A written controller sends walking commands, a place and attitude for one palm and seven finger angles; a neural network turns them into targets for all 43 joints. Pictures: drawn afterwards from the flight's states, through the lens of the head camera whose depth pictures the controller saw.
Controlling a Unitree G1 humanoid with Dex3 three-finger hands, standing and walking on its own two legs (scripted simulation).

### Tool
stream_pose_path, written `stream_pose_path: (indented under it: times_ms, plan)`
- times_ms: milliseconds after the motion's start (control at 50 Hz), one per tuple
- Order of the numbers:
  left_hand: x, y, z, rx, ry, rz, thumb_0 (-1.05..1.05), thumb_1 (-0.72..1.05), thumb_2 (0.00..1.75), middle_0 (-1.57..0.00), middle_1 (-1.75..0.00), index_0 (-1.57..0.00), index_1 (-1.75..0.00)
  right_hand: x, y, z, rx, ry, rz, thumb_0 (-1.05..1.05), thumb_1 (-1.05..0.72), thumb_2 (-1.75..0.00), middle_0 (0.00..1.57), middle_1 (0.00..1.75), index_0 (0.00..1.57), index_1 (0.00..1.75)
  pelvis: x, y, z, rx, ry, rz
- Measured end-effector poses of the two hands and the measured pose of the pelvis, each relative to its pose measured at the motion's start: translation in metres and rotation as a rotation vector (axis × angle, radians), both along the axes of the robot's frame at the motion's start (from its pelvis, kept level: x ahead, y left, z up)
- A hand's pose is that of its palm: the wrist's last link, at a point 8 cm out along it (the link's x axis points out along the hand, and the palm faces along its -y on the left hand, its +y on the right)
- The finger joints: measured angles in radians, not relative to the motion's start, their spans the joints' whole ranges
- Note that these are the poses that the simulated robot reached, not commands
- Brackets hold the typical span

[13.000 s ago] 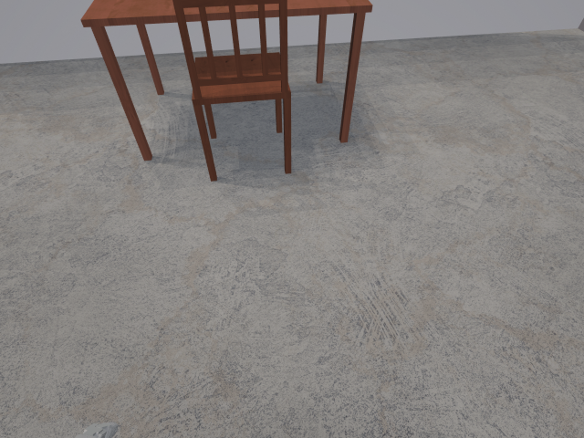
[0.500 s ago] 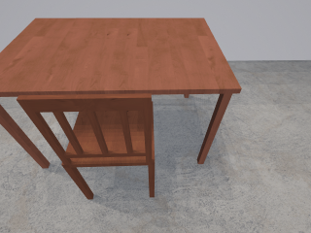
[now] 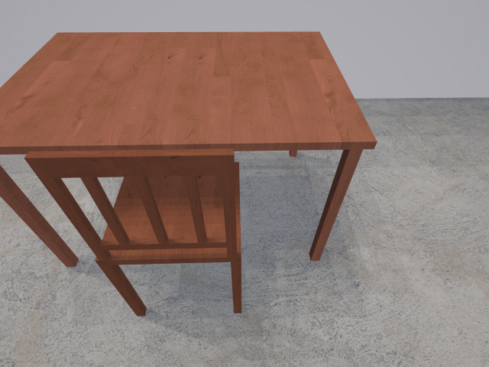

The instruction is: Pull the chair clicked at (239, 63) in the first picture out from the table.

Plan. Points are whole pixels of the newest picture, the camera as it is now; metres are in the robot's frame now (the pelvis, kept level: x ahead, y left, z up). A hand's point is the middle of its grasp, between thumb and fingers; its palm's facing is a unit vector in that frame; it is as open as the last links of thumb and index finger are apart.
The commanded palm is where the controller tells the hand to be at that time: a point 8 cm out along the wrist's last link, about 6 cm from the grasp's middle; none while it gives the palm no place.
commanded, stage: look again from close up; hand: left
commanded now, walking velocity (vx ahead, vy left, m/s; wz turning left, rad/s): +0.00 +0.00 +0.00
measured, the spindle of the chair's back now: (152, 211) +0.47 +0.25 -0.10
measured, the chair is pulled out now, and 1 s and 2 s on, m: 0.00 0.00 0.00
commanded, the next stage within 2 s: raise the hand toward the chair's back in 0.54 s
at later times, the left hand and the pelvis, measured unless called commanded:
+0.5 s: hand out of the picture -0.04 +0.15 -0.17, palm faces +0.05 -0.98 -0.18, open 7.4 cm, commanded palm none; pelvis +0.00 -0.01 +0.00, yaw +0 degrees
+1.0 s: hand (175, 330) +0.18 +0.12 -0.02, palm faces +0.02 -1.00 +0.07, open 8.6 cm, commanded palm +0.11 +0.21 -0.07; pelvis -0.03 -0.01 -0.07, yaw +2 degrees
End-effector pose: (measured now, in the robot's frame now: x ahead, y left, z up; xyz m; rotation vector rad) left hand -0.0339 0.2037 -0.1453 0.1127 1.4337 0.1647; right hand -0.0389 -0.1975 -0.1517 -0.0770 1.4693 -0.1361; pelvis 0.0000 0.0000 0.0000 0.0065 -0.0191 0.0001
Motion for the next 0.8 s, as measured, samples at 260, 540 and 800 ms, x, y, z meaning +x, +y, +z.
stream_pose_path:
  times_ms: [260, 540, 800]
  plan:
    - [-0.008, -0.005, 0.001, 0.001, 0.009, 0.006, 0.0, 0.9, 0.9, -0.2, -0.3, -0.2, -0.3, -0.007, -0.004, 0.0, 0.003, 0.008, -0.002, 0.0, -0.91, -0.9, 0.2, 0.3, 0.2, 0.3, -0.003, -0.004, 0.0, 0.001, -0.001, 0.0]
    - [-0.013, -0.01, 0.001, -0.001, 0.017, 0.009, 0.0, 0.9, 0.9, -0.2, -0.3, -0.2, -0.3, -0.016, -0.005, 0.0, 0.009, 0.025, -0.008, 0.0, -0.91, -0.9, 0.2, 0.3, 0.2, 0.3, -0.005, -0.009, 0.0, 0.002, 0.003, 0.0]
    - [0.099, 0.031, 0.081, 0.171, -0.65, 0.058, 0.07, 0.95, 0.88, -0.19, -0.29, -0.19, -0.3, 0.067, -0.043, 0.01, -0.102, -0.458, 0.053, 0.02, -0.92, -0.9, 0.2, 0.3, 0.2, 0.3, -0.015, -0.003, -0.013, 0.002, 0.034, 0.053]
